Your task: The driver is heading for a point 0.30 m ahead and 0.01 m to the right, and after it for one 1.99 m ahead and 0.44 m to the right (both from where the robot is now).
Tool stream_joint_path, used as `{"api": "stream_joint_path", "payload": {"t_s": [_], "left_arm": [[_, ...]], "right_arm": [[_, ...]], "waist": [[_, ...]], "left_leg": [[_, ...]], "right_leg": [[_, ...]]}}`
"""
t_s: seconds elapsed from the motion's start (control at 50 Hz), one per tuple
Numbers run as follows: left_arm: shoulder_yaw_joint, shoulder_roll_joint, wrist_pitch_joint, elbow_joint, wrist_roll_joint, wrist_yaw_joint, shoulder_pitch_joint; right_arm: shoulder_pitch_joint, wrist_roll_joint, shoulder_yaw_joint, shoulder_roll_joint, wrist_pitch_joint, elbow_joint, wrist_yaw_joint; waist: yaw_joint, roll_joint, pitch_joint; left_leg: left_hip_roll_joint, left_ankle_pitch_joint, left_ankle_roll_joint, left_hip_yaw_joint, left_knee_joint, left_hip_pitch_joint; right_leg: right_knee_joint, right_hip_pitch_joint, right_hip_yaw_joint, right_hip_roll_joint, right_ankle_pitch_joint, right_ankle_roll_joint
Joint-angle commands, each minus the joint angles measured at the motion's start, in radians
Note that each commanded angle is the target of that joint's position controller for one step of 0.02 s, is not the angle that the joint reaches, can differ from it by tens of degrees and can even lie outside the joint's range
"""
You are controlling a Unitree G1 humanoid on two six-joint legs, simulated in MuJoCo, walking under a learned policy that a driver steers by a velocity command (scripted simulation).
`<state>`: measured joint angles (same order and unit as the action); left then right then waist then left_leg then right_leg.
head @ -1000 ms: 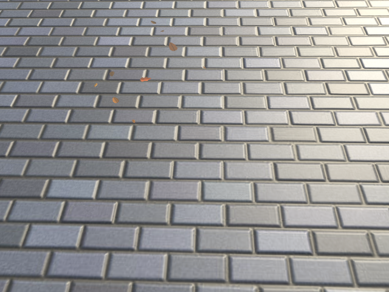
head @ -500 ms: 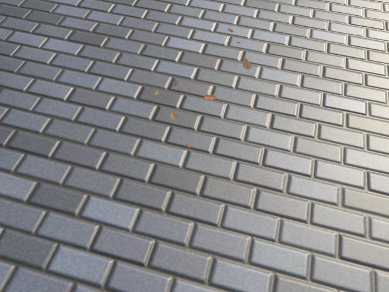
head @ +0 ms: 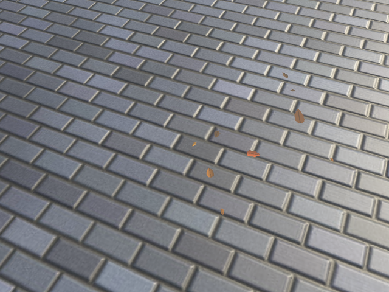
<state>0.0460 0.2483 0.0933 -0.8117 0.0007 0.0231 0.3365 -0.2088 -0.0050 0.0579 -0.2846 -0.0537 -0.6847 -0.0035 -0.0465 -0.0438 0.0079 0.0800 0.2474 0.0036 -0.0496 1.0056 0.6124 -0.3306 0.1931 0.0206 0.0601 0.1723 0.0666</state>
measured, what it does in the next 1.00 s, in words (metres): walks ahead, turning right: left foot, then right foot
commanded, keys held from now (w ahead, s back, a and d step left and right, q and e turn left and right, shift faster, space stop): w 0.34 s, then w+e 0.66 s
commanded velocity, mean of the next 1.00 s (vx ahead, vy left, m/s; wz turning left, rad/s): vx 0.50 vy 0.00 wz -0.25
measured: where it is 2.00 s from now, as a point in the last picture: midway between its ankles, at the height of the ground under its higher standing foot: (268, 160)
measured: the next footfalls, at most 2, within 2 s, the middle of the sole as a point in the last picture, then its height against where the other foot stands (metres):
left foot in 0.28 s outside the picture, level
right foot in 0.84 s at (250, 262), level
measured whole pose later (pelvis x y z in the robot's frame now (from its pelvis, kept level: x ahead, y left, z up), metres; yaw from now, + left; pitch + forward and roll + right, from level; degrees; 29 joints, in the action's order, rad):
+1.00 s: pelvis +0.54 -0.02 -0.01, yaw -19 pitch +2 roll +0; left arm 0.07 0.28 0.05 -0.71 -0.01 0.03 0.25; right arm -0.19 0.00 0.05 -0.29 -0.11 -0.76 0.00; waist -0.01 -0.02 0.05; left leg 0.07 0.36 -0.01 -0.05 1.16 0.49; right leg -0.45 0.32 -0.02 0.10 0.16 0.10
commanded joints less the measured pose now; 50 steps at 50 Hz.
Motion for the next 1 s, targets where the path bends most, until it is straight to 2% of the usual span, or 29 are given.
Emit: {"api": "stream_joint_path", "payload": {"t_s": [0.02,0.1,0.16,0.2,0.24,0.26,0.28,0.3,0.32,0.34,0.36,0.38,0.4,0.44,0.48,0.54,0.62,0.72,0.78,0.8,0.82,0.84,0.86,0.88,0.9,0.92,0.94,0.96,1.0], "left_arm": [[0.039,0.169,0.011,0.058,-0.008,-0.012,-0.040],[0.040,0.185,-0.001,0.023,-0.019,-0.015,0.018],[0.041,0.192,-0.014,-0.004,-0.023,-0.015,0.063],[0.046,0.204,-0.025,-0.016,-0.025,-0.019,0.068],[0.052,0.223,-0.034,-0.019,-0.026,-0.025,0.048],[0.051,0.223,-0.038,-0.017,-0.029,-0.028,0.028],[0.039,0.194,-0.038,-0.009,-0.020,-0.030,0.024],[0.012,0.116,-0.026,0.023,0.002,-0.029,0.072],[-0.007,0.068,-0.005,0.018,-0.003,-0.023,0.136],[0.019,0.168,0.006,0.025,-0.028,-0.015,0.053],[0.024,0.186,0.011,0.048,-0.041,-0.011,-0.026],[0.024,0.175,0.008,0.051,-0.031,-0.014,-0.064],[0.029,0.165,-0.002,0.048,-0.023,-0.015,-0.062],[0.027,0.126,-0.029,0.029,-0.028,-0.018,-0.013],[0.028,0.110,-0.046,0.034,-0.028,-0.024,-0.028],[0.030,0.102,-0.047,0.056,-0.022,-0.023,-0.094],[0.019,0.075,-0.039,0.091,-0.018,-0.001,-0.208],[0.010,0.064,-0.039,0.172,-0.019,0.029,-0.340],[0.026,0.095,-0.043,0.200,-0.019,0.044,-0.308],[0.040,0.120,-0.047,0.191,-0.019,0.044,-0.239],[0.066,0.162,-0.048,0.161,-0.021,0.039,-0.101],[0.101,0.236,-0.054,0.122,-0.022,0.020,0.070],[0.121,0.353,-0.053,0.117,-0.030,0.006,0.089],[0.100,0.290,-0.042,0.143,-0.025,0.006,0.121],[0.084,0.233,-0.035,0.138,-0.014,0.005,0.088],[0.075,0.203,-0.030,0.145,-0.018,0.003,0.027],[0.065,0.173,-0.031,0.160,-0.018,0.002,-0.045],[0.055,0.146,-0.030,0.178,-0.008,-0.002,-0.089],[0.056,0.153,-0.029,0.192,-0.006,-0.009,-0.113]], "right_arm": [[0.049,0.003,0.004,-0.032,-0.014,0.071,0.001],[0.169,-0.006,-0.003,-0.020,-0.025,0.091,0.015],[0.243,-0.014,-0.002,-0.026,-0.032,0.116,0.030],[0.261,-0.015,0.001,-0.038,-0.037,0.129,0.041],[0.202,-0.011,0.013,-0.065,-0.042,0.118,0.044],[0.100,-0.005,0.029,-0.091,-0.042,0.087,0.040],[-0.058,0.001,0.052,-0.143,-0.041,0.044,0.031],[-0.208,0.021,0.072,-0.232,-0.036,0.026,0.021],[-0.244,0.007,0.069,-0.234,-0.030,0.007,0.026],[-0.218,-0.004,0.047,-0.157,-0.027,0.008,0.025],[-0.142,-0.007,0.036,-0.132,-0.026,0.015,0.022],[-0.082,0.004,0.028,-0.109,-0.027,0.019,0.023],[-0.039,0.011,0.021,-0.082,-0.033,0.020,0.026],[-0.008,0.015,0.020,-0.066,-0.051,0.004,0.028],[-0.012,0.020,0.026,-0.080,-0.065,-0.019,0.024],[-0.040,0.025,0.032,-0.098,-0.066,-0.053,0.012],[-0.057,0.017,0.034,-0.120,-0.059,-0.079,-0.001],[-0.133,-0.001,0.045,-0.148,-0.025,-0.131,-0.009],[-0.109,-0.009,0.056,-0.183,-0.001,-0.129,-0.020],[-0.099,-0.010,0.059,-0.197,0.008,-0.125,-0.027],[-0.081,-0.012,0.059,-0.201,0.016,-0.120,-0.032],[-0.082,-0.006,0.050,-0.186,0.010,-0.105,-0.038],[-0.181,0.035,0.000,-0.031,-0.018,-0.053,-0.016],[-0.111,0.006,0.000,-0.081,-0.063,-0.044,0.001],[-0.004,-0.034,0.016,-0.133,-0.087,-0.012,0.013],[0.026,-0.031,0.009,-0.124,-0.099,0.000,0.011],[0.035,-0.006,0.013,-0.124,-0.099,-0.008,0.005],[0.021,0.009,0.023,-0.137,-0.088,-0.011,0.002],[-0.007,0.017,0.024,-0.118,-0.063,-0.009,0.003]], "waist": [[0.016,0.110,-0.010],[-0.031,0.112,0.018],[-0.053,0.115,0.041],[-0.043,0.124,0.049],[0.005,0.137,0.016],[0.065,0.131,-0.044],[0.133,0.105,-0.156],[0.154,-0.058,-0.319],[0.134,-0.250,-0.406],[0.156,-0.147,-0.298],[0.139,-0.093,-0.166],[0.112,-0.025,-0.099],[0.078,-0.027,-0.054],[0.038,-0.060,-0.041],[0.029,-0.044,-0.011],[0.044,-0.015,0.012],[0.086,-0.003,0.043],[0.132,0.009,0.086],[0.085,-0.036,0.032],[0.043,-0.057,-0.017],[-0.037,-0.046,-0.089],[-0.116,0.018,-0.181],[-0.015,0.295,-0.269],[-0.069,0.216,-0.421],[-0.091,0.160,-0.287],[-0.052,0.086,-0.189],[-0.005,0.041,-0.113],[0.031,0.057,-0.085],[0.066,0.071,-0.062]], "left_leg": [[0.032,-0.141,-0.018,-0.004,-0.153,0.075],[0.001,-0.297,-0.019,0.026,-0.359,0.014],[-0.017,-0.288,-0.004,0.033,-0.433,0.010],[-0.027,-0.226,0.021,0.034,-0.473,0.006],[-0.054,-0.167,0.053,0.055,-0.512,-0.101],[-0.083,-0.181,0.077,0.083,-0.547,-0.253],[-0.050,-0.212,0.116,0.053,-0.527,-0.502],[0.195,-0.206,0.227,-0.271,-0.495,-0.881],[0.318,-0.029,0.321,-0.635,-0.633,-1.025],[0.282,0.102,0.283,-0.592,-0.676,-0.952],[0.257,0.068,0.249,-0.447,-0.703,-0.806],[0.220,-0.003,0.232,-0.353,-0.737,-0.671],[0.187,-0.069,0.220,-0.277,-0.776,-0.573],[0.159,-0.137,0.215,-0.177,-0.837,-0.470],[0.158,-0.213,0.215,-0.092,-0.870,-0.433],[0.153,-0.309,0.202,0.005,-0.881,-0.471],[0.132,-0.330,0.163,0.123,-0.895,-0.500],[0.195,-0.425,0.150,0.171,-0.830,-0.692],[0.204,-0.820,0.117,0.215,-0.678,-0.748],[0.198,-0.979,0.104,0.230,-0.567,-0.745],[0.169,-1.019,0.079,0.254,-0.381,-0.689],[0.127,-0.805,0.038,0.257,-0.111,-0.480],[-0.068,0.146,-0.031,0.214,0.267,0.006],[-0.131,0.346,-0.027,-0.024,0.418,0.147],[-0.069,0.259,-0.002,-0.058,0.410,0.233],[-0.024,0.171,0.012,-0.049,0.321,0.211],[0.007,0.128,0.005,-0.040,0.226,0.152],[0.028,0.097,-0.004,-0.043,0.174,0.075],[0.031,0.073,-0.032,-0.029,0.096,0.013]], "right_leg": [[0.178,-0.067,-0.205,-0.259,-0.213,0.162],[0.171,-0.081,-0.134,-0.239,-0.215,0.134],[0.143,-0.143,-0.148,-0.274,-0.210,0.129],[0.108,-0.199,-0.160,-0.303,-0.253,0.118],[0.028,-0.226,-0.150,-0.306,-0.416,0.096],[-0.085,-0.209,-0.114,-0.274,-0.565,0.076],[-0.277,-0.113,-0.072,-0.223,-0.562,0.044],[-0.643,0.210,-0.014,-0.120,-0.231,-0.016],[-0.864,0.466,-0.090,-0.006,0.410,-0.044],[-0.954,0.576,-0.144,-0.068,0.389,-0.036],[-0.941,0.603,-0.113,-0.114,0.290,-0.029],[-0.896,0.564,-0.099,-0.150,0.209,-0.033],[-0.849,0.517,-0.105,-0.178,0.153,-0.039],[-0.820,0.432,-0.116,-0.194,0.096,-0.054],[-0.787,0.455,-0.133,-0.190,0.037,-0.070],[-0.662,0.524,-0.157,-0.177,-0.112,-0.083],[-0.439,0.484,-0.085,-0.160,-0.284,-0.072],[-0.309,0.554,-0.025,-0.146,-0.191,-0.031],[-0.291,0.438,0.057,-0.080,-0.034,0.019],[-0.295,0.336,0.086,-0.040,0.014,0.041],[-0.241,0.144,0.096,0.001,-0.019,0.074],[-0.199,-0.166,-0.029,-0.045,-0.065,0.126],[-0.166,-0.556,-0.560,-0.319,-0.004,0.313],[-0.005,-0.651,-0.870,-0.406,0.106,0.387],[0.017,-0.571,-0.715,-0.370,0.063,0.323],[0.018,-0.421,-0.586,-0.325,-0.004,0.282],[0.032,-0.265,-0.492,-0.287,-0.105,0.254],[0.056,-0.156,-0.433,-0.258,-0.189,0.245],[0.093,-0.045,-0.389,-0.232,-0.259,0.249]]}}
Velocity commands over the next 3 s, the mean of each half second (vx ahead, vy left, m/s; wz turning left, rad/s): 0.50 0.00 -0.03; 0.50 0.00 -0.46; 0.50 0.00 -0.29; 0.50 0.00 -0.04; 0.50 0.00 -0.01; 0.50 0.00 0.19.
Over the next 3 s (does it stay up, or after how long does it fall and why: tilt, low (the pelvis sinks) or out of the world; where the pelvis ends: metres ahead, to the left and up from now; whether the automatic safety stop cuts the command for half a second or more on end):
stays up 1.53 -0.46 -0.01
